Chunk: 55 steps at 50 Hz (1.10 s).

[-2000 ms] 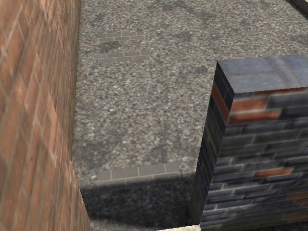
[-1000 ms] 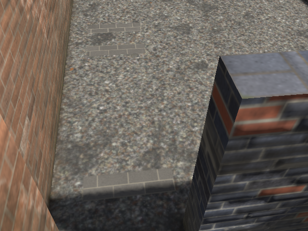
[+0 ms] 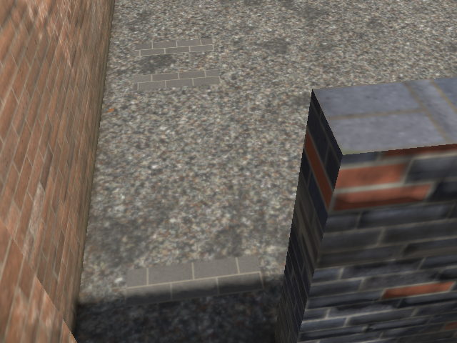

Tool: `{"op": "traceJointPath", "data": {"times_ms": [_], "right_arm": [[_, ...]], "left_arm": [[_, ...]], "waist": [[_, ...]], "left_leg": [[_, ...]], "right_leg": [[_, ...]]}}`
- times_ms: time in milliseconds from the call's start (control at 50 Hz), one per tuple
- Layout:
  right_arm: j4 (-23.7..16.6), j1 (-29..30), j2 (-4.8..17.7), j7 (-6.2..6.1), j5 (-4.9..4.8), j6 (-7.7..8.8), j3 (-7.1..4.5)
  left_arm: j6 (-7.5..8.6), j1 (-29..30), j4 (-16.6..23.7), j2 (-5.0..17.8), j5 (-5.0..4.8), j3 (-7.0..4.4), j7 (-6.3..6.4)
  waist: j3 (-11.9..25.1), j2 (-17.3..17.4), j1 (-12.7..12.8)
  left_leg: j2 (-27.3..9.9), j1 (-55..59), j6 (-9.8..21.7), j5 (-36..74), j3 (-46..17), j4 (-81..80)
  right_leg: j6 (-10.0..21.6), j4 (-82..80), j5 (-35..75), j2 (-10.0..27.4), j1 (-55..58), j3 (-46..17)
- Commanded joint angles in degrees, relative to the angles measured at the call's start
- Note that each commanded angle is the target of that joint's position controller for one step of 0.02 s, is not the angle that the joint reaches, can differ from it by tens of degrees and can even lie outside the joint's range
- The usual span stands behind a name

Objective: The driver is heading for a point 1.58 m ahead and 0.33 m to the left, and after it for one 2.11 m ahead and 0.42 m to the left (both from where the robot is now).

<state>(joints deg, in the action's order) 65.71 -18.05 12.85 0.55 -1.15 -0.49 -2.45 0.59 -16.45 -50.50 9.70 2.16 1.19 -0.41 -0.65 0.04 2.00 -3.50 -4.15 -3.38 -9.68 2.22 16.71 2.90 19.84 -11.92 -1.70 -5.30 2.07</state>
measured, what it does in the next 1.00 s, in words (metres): stands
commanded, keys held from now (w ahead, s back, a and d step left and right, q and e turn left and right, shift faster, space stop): no key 0.90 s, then w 0.10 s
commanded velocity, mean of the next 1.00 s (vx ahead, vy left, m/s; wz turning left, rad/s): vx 0.01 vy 0.00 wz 0.00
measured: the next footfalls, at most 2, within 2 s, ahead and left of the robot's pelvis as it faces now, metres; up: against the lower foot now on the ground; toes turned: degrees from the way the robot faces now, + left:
right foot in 1.70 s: +0.27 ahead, -0.04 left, -0.21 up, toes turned -1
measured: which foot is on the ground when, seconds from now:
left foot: down 0.00-1.00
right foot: down 0.00-1.00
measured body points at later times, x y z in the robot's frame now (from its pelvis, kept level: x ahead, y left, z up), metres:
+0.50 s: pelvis +0.00 -0.01 +0.00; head -0.01 -0.01 +0.45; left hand +0.08 +0.22 -0.14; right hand +0.00 -0.25 -0.16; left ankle -0.01 +0.15 -0.75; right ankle -0.01 -0.09 -0.75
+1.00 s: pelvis +0.01 -0.01 +0.00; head -0.01 -0.01 +0.45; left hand +0.08 +0.22 -0.14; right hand +0.00 -0.26 -0.16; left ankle -0.01 +0.15 -0.75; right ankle -0.01 -0.09 -0.75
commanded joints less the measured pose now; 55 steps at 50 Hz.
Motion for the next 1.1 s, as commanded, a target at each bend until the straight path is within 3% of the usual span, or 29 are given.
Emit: {"op": "traceJointPath", "data": {"times_ms": [20, 40, 60, 80, 100, 140, 220, 360, 640, 840, 900, 940, 980, 1020, 1060, 1080, 1100], "right_arm": [[-0.63, -3.98, 5.56, -0.02, 0.01, 0.21, -0.8], [-0.63, -4.12, 5.57, -0.02, 0.04, 0.21, -0.8], [-2.64, 0.04, 5.36, 0.19, 0.27, -0.35, -0.53], [-2.71, -0.84, 5.7, 0.3, 0.48, -0.39, -0.54], [-2.36, -1.61, 4.56, 0.1, 0.27, -0.52, -0.09], [-2.18, -1.79, 4.44, -0.07, 0.36, -0.87, 0.25], [-2.5, -0.71, 4.96, -0.22, 1.06, -1.41, 0.29], [-2.49, -0.6, 5.02, -0.22, 0.61, -1.3, 0.18], [-2.52, -0.51, 4.88, -0.37, 0.76, -1.36, 0.32], [-2.85, -0.62, 5.04, -0.66, 0.03, -1.33, 0.35], [-2.47, -1.6, 4.88, -0.53, 0.64, -1.12, 0.39], [-2.7, -0.53, 4.72, -0.5, 0.61, -1.35, 0.41], [-3.17, -0.73, 5.18, -0.45, 1.12, -1.43, 0.02], [-3.83, -0.52, 4.78, -0.32, 0.73, -1.07, -0.09], [-4.8, 1.38, 5.06, -0.27, 1.43, -0.75, -0.22], [-5.36, 2.83, 6.16, -0.17, 1.74, -0.45, -0.56], [-6.23, 4.0, 5.53, -0.29, 0.83, -0.12, -0.4]], "left_arm": [[0.54, -0.62, 2.76, 5.03, -0.07, -0.99, 0.02], [0.54, -0.53, 2.79, 4.98, -0.08, -0.97, 0.02], [0.12, 2.73, 3.26, 5.27, -1.33, -0.99, 0.47], [0.27, 1.72, 3.43, 5.1, -0.86, -0.89, 0.45], [0.37, 1.21, 2.99, 5.18, -0.83, -0.98, 0.71], [0.67, 0.64, 2.99, 4.06, -0.74, -0.55, 0.81], [0.45, 0.57, 2.97, 5.17, -0.58, -0.85, 0.76], [0.63, 1.39, 3.53, 4.72, -0.68, -0.76, 0.77], [0.7, 1.12, 3.65, 4.84, -0.65, -0.8, 0.76], [-0.61, 1.85, 2.75, 5.15, -1.15, -0.71, 0.84], [-0.13, 0.73, 2.26, 5.28, -0.65, -0.72, 0.57], [-0.61, 1.62, 2.0, 5.95, -0.88, -0.89, 0.7], [-1.26, 1.46, 2.34, 8.48, -0.91, -1.91, 0.67], [-0.85, 1.16, 2.6, 8.79, -0.81, -2.29, 0.47], [-0.02, -0.85, 2.27, 9.81, -0.3, -3.31, 0.64], [0.29, -0.9, 2.3, 9.48, 0.02, -3.38, 0.57], [-0.17, 0.08, 3.25, 8.61, -0.2, -3.3, 0.66]], "waist": [[-3.23, -1.94, -0.18], [-3.24, -1.98, -0.21], [-3.31, -3.68, -1.21], [-1.19, -2.38, -0.77], [-0.97, -3.01, -0.99], [-1.89, -0.57, -0.74], [-3.53, -1.12, -0.45], [-3.16, -1.23, -0.87], [-2.51, -1.18, -0.82], [-2.72, -1.38, -0.62], [-2.02, -0.71, -0.5], [-3.05, -2.77, -0.51], [-3.3, -5.25, -0.23], [-3.68, -5.76, -0.13], [-5.15, -6.48, 0.38], [-5.22, -4.89, 0.69], [-5.91, -3.45, -0.21]], "left_leg": [[-4.28, 0.11, 0.62, 2.99, -3.31, -0.99], [-4.26, 0.05, 0.57, 2.98, -3.26, -0.93], [-4.42, -1.57, 0.49, 3.46, -3.14, -1.21], [-3.8, -1.18, 0.71, 3.13, -2.93, -0.15], [-4.16, -1.39, 0.71, 3.32, -2.93, -0.92], [-4.18, -1.35, 0.88, 2.34, -3.28, -1.63], [-4.15, -1.94, 1.2, 0.88, -3.35, -1.98], [-4.42, -1.16, 1.18, 1.43, -3.27, -2.09], [-4.29, -0.76, 0.89, 1.8, -2.97, -2.18], [-4.35, -1.52, 0.86, 1.98, -2.45, -2.52], [-3.84, -0.64, 1.33, 1.74, -2.44, -1.95], [-3.14, -0.96, 1.35, -2.52, -1.07, -1.73], [-0.09, -3.55, 2.27, -8.97, 2.34, 4.88], [0.31, -6.94, 3.05, -9.62, 2.17, 13.34], [-0.97, -13.84, 3.63, -10.53, -0.4, 21.34], [-1.16, -15.87, 3.56, -11.16, -1.66, 24.72], [-0.52, -17.69, 3.94, -15.36, -1.24, 18.57]], "right_leg": [[1.5, -4.91, 11.17, 10.21, -4.94, -7.83], [1.54, -4.87, 11.13, 10.17, -4.97, -7.84], [1.17, -3.82, 14.53, 9.15, -4.48, -7.68], [1.55, -2.82, 15.88, 9.41, -2.61, -7.63], [1.73, -2.3, 15.02, 9.07, -2.2, -7.01], [1.52, -2.81, 12.45, 9.33, -2.82, -7.45], [1.38, -4.2, 6.35, 8.76, -4.65, -8.19], [1.5, -4.98, 6.04, 8.78, -4.95, -8.79], [1.79, -4.2, 8.82, 8.5, -4.12, -8.9], [1.73, -3.92, 12.02, 8.32, -3.65, -8.39], [2.19, -4.35, 8.68, 8.34, -3.71, -8.79], [2.21, -7.53, -3.7, 8.04, -5.68, -9.64], [4.19, -9.04, -16.22, 8.33, -6.28, -12.01], [6.99, -9.34, -18.49, 10.98, -7.04, -14.76], [10.02, -8.86, -19.4, 14.41, -6.64, -18.14], [11.02, -8.38, -16.16, 15.71, -6.6, -19.43], [10.03, -6.43, -14.39, 13.81, -4.71, -17.64]]}}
